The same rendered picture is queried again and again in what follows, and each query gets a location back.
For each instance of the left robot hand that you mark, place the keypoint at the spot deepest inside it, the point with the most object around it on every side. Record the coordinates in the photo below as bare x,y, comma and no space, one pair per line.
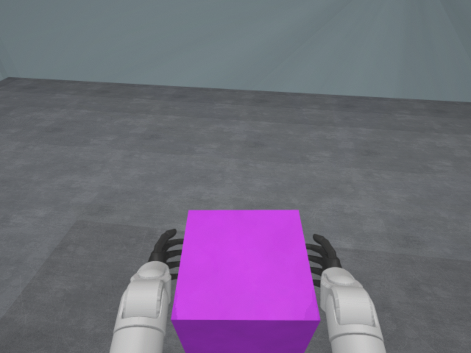
160,250

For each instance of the carton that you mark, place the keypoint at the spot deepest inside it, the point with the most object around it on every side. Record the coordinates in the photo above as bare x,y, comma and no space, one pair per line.
244,283

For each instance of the right robot forearm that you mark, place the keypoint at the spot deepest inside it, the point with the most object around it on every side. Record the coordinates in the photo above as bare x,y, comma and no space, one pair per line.
352,321

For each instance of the left robot forearm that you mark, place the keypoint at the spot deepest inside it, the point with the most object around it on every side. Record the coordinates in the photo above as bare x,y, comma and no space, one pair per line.
142,315

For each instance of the right robot hand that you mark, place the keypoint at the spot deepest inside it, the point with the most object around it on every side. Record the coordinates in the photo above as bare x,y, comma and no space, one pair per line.
328,259

